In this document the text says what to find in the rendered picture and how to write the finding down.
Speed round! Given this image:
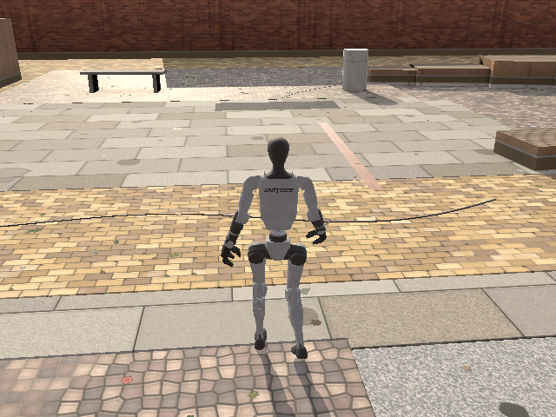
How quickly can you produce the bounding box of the left robot hand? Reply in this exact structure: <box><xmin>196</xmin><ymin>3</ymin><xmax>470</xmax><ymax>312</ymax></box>
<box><xmin>221</xmin><ymin>244</ymin><xmax>241</xmax><ymax>267</ymax></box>

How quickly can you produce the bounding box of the robot right forearm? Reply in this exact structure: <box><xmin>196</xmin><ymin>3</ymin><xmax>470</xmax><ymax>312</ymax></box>
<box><xmin>312</xmin><ymin>209</ymin><xmax>326</xmax><ymax>235</ymax></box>

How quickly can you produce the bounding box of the right robot upper arm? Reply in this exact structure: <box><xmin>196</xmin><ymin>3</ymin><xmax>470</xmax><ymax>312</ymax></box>
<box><xmin>296</xmin><ymin>175</ymin><xmax>321</xmax><ymax>222</ymax></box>

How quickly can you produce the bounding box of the right robot hand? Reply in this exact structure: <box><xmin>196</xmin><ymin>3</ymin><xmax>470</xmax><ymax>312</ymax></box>
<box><xmin>306</xmin><ymin>230</ymin><xmax>327</xmax><ymax>244</ymax></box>

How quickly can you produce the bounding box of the robot left forearm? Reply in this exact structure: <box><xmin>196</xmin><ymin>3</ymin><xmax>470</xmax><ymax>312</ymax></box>
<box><xmin>224</xmin><ymin>210</ymin><xmax>243</xmax><ymax>248</ymax></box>

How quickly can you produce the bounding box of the left robot shin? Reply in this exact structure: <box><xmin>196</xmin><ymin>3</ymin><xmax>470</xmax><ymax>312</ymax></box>
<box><xmin>253</xmin><ymin>282</ymin><xmax>265</xmax><ymax>338</ymax></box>

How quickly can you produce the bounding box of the left robot upper arm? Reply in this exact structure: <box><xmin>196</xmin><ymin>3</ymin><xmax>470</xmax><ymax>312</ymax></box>
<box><xmin>235</xmin><ymin>175</ymin><xmax>261</xmax><ymax>224</ymax></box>

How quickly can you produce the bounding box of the robot torso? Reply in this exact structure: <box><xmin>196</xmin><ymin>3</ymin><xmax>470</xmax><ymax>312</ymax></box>
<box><xmin>258</xmin><ymin>171</ymin><xmax>299</xmax><ymax>261</ymax></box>

